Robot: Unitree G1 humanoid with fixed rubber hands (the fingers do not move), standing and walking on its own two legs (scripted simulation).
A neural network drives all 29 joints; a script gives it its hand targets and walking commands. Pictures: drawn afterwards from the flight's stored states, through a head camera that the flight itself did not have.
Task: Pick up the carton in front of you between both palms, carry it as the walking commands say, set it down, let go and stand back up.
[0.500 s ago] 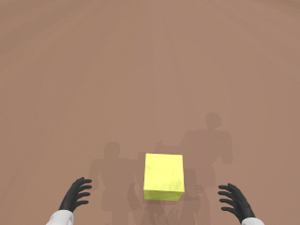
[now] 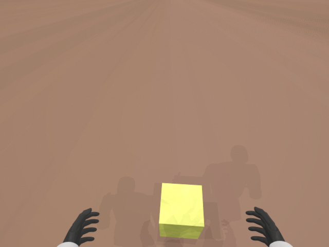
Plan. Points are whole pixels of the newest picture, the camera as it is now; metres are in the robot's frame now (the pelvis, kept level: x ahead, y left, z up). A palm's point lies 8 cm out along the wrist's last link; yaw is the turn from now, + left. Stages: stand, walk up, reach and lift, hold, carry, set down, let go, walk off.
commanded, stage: stand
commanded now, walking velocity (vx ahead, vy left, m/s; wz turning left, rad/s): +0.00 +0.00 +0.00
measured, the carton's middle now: (180, 211) +0.41 -0.07 -0.65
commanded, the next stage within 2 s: none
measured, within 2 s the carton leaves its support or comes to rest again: neither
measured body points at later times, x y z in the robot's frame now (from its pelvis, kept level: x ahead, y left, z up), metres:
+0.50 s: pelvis +0.01 -0.01 +0.00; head +0.02 -0.02 +0.45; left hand +0.15 +0.29 -0.09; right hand +0.15 -0.29 -0.10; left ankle -0.04 +0.12 -0.74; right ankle +0.00 -0.12 -0.74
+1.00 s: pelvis +0.00 -0.01 +0.01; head -0.01 -0.01 +0.45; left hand +0.11 +0.30 -0.10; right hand +0.12 -0.31 -0.10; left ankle -0.04 +0.12 -0.74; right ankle +0.00 -0.12 -0.74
